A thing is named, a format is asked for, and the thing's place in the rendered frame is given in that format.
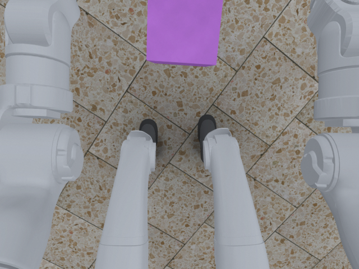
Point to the left robot foot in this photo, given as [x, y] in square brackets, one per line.
[150, 127]

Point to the robot left forearm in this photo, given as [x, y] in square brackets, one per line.
[38, 58]

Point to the robot left upper arm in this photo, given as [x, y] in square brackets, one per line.
[36, 161]

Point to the robot right forearm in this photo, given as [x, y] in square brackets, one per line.
[335, 24]

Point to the robot right thigh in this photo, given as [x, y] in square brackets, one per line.
[238, 243]

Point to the robot right upper arm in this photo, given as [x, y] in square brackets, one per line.
[330, 163]

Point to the carton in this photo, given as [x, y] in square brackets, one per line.
[183, 32]

